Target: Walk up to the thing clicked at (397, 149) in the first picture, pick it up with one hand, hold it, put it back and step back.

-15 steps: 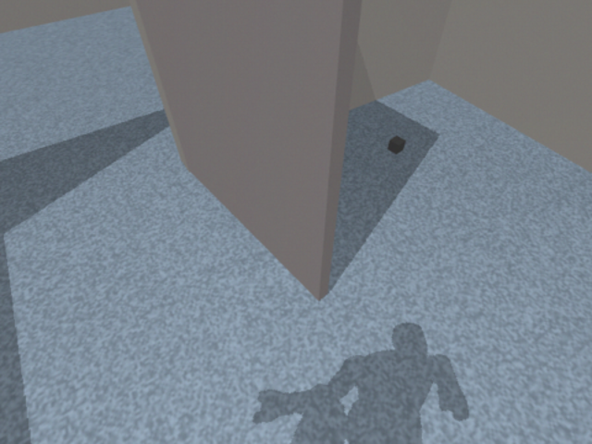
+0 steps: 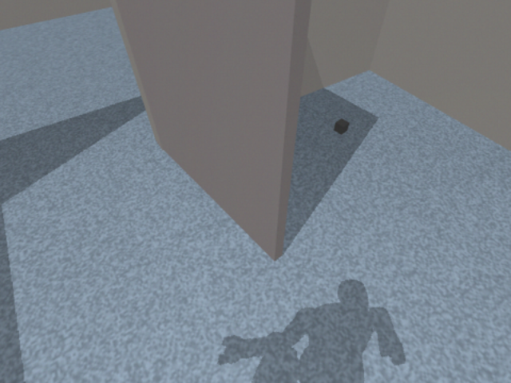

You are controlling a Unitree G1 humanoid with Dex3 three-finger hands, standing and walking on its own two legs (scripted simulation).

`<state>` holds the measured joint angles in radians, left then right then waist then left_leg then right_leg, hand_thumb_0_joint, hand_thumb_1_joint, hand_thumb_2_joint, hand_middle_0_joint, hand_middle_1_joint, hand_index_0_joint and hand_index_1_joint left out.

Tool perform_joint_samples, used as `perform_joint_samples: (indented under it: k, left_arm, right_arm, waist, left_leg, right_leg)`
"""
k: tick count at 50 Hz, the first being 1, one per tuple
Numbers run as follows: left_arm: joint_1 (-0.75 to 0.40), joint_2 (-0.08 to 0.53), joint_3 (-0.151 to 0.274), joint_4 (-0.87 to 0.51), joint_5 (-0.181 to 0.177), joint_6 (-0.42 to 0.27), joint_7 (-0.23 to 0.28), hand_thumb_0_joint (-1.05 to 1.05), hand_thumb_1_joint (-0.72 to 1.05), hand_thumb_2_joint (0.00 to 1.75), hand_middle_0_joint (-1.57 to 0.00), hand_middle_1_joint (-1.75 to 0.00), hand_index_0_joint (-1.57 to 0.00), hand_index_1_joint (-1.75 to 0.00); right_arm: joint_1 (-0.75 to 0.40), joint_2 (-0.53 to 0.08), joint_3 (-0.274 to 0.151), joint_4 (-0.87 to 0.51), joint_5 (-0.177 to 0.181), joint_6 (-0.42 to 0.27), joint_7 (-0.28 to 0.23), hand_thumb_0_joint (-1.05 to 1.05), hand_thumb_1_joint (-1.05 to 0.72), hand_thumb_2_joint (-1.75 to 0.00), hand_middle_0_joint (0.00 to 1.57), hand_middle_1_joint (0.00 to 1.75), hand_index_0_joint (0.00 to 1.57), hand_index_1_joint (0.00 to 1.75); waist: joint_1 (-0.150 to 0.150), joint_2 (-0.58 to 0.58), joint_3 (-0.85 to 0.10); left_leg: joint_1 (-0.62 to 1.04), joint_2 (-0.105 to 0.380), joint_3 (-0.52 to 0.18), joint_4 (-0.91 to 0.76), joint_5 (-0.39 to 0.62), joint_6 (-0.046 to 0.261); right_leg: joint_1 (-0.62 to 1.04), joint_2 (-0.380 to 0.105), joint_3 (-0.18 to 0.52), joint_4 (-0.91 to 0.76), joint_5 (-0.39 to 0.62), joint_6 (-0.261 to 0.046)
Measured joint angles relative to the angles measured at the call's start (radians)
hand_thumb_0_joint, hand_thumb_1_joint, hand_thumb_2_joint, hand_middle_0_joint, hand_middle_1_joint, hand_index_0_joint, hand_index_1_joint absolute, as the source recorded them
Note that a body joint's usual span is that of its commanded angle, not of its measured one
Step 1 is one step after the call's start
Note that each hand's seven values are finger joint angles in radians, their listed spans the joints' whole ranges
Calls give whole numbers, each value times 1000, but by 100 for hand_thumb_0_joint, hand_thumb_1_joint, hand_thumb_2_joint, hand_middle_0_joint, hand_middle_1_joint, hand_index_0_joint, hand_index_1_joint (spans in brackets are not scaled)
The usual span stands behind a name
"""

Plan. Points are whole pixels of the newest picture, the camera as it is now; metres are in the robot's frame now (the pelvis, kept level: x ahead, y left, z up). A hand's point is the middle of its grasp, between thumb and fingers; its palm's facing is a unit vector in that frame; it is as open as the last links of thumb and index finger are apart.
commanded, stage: stand
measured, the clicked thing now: (341, 126) +1.63 -0.53 -0.75
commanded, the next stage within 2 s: walk up in 0.82 s
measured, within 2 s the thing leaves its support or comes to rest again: neither
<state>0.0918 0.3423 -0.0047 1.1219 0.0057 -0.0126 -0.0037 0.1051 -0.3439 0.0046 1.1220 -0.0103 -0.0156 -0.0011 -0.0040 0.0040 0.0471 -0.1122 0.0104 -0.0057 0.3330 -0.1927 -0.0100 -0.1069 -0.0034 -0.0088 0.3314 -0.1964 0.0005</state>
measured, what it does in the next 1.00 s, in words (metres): stands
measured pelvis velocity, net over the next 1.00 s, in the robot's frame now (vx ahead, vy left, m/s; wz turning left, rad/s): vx -0.02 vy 0.03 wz -0.22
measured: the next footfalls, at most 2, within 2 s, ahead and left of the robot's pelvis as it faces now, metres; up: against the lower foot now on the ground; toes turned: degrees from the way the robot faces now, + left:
right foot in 1.52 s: -0.06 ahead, -0.05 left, +0.00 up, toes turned -40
left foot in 1.92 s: +0.16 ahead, +0.04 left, +0.00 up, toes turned -53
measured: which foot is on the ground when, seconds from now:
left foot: down 0.00-1.00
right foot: down 0.00-1.00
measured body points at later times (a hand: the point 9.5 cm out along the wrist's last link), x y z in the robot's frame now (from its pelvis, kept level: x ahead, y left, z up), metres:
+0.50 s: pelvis +0.00 +0.00 +0.00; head +0.01 +0.00 +0.45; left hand +0.07 +0.30 -0.13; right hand +0.08 -0.30 -0.13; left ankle -0.01 +0.13 -0.75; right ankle -0.01 -0.12 -0.75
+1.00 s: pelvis -0.02 +0.03 -0.01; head +0.04 +0.01 +0.43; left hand +0.09 +0.32 -0.14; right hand +0.08 -0.31 -0.12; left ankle -0.01 +0.15 -0.73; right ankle -0.01 -0.12 -0.75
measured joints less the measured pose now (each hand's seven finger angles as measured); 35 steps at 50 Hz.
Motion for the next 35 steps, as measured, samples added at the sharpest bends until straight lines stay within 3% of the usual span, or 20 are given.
perform_joint_samples:
  k: [35]
  left_arm:
    - [22, 3, 4, 5, 0, 3, -3, 0, 90, 90, -21, -29, -20, -30]
  right_arm:
    - [11, -2, 2, 5, 1, 0, 1, 1, -91, -90, 21, 30, 20, 30]
  waist:
    - [3, 0, 3]
  left_leg:
    - [9, -2, -3, -18, 10, 0]
  right_leg:
    - [8, -2, -3, -12, 6, 0]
